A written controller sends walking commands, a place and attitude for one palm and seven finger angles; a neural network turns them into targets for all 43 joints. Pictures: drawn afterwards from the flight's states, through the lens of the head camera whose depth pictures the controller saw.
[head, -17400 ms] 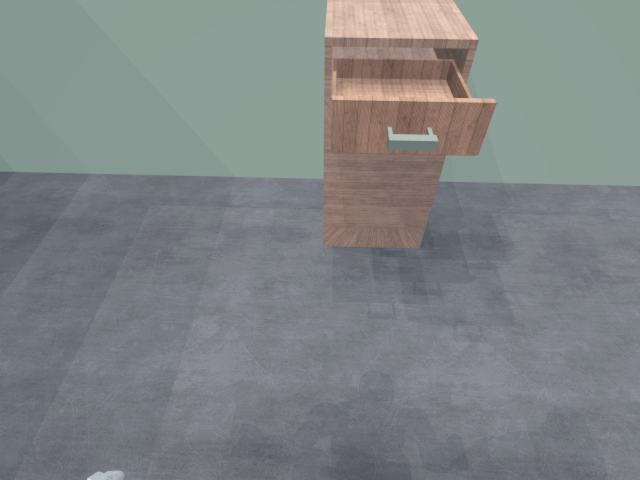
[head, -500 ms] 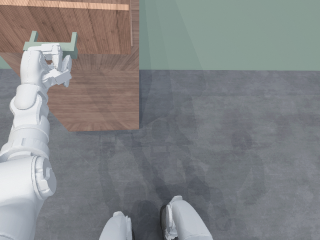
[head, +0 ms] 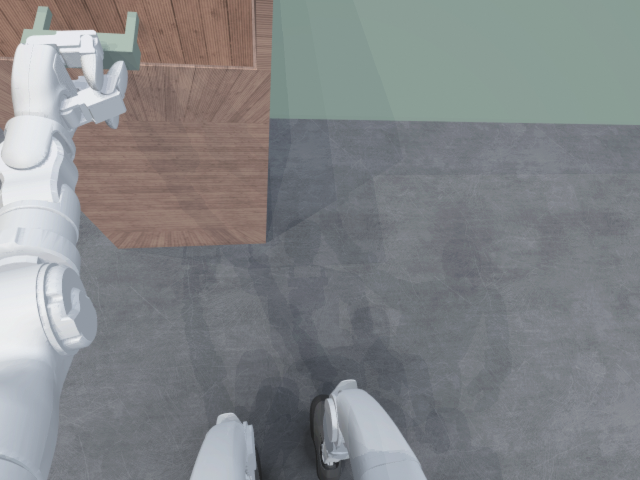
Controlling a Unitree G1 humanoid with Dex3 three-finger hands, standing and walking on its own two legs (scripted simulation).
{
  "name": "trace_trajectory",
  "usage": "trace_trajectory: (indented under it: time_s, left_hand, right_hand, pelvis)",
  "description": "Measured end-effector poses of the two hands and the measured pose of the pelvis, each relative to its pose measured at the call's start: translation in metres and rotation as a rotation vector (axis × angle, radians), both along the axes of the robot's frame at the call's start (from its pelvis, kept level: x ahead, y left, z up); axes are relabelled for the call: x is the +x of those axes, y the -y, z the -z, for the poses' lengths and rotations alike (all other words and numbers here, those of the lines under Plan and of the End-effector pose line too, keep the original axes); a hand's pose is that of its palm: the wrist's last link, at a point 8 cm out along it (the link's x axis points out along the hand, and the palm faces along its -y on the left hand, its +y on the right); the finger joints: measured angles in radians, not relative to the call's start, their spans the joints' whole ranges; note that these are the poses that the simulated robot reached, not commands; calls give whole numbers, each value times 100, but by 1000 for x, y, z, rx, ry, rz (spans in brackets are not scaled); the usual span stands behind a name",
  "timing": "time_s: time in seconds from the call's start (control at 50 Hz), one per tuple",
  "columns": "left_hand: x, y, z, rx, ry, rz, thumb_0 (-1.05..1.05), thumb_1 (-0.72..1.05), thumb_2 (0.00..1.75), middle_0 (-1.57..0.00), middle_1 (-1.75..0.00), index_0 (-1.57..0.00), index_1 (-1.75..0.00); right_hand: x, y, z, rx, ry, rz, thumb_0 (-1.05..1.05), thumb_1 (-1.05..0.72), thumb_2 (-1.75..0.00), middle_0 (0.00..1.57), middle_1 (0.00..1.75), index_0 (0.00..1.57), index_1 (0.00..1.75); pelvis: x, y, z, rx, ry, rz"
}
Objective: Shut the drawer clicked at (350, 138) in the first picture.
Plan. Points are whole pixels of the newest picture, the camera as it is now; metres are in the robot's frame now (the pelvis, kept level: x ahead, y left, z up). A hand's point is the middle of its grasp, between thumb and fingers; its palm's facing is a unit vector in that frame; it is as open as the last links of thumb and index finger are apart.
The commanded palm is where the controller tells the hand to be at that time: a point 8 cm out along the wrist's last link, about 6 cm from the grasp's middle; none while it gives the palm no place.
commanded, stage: push the drawer shut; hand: left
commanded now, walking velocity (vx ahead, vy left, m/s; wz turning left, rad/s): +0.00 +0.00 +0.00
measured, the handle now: (86, 34) +0.63 +0.20 +0.07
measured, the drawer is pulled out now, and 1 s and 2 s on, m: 0.00 0.00 0.00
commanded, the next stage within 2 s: pull the fist back off the drawer in 0.24 s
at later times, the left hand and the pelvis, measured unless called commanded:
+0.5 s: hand (105, 84) +0.56 +0.17 +0.07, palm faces -0.03 -1.00 -0.06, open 3.5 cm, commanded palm +0.58 +0.19 +0.07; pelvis -0.02 +0.00 -0.01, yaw +1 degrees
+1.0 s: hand (117, 93) +0.55 +0.16 +0.07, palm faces -0.03 -1.00 -0.03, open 3.1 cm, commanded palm +0.53 +0.20 +0.07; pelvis +0.00 +0.01 +0.00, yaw -1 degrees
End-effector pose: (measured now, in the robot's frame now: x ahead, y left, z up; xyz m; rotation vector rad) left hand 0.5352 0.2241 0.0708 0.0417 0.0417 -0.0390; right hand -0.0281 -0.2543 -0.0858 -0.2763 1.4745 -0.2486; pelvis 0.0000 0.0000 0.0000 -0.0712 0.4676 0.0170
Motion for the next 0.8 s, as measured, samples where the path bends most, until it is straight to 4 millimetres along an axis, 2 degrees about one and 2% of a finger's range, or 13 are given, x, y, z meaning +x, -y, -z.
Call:
trace_trajectory:
  time_s: [0.5,0.68,0.8]
  left_hand:
    - [4,-4,-6,19,-18,-12,7,50,89,-140,-160,-140,-160]
    - [3,-4,-4,14,-9,-4,6,51,87,-140,-160,-140,-160]
    - [0,0,-2,2,-4,-3,5,57,87,-140,-160,-140,-160]
  right_hand:
    - [-33,0,0,-31,-6,-27,0,-90,-90,20,30,20,30]
    - [-40,-5,-1,-18,-11,-11,0,-90,-90,20,30,20,30]
    - [-37,-10,-1,7,-19,1,0,-90,-90,20,30,20,30]
  pelvis:
    - [-23,0,11,-14,-29,-18]
    - [-24,-2,12,-17,-26,-11]
    - [-20,-4,8,-12,-14,-2]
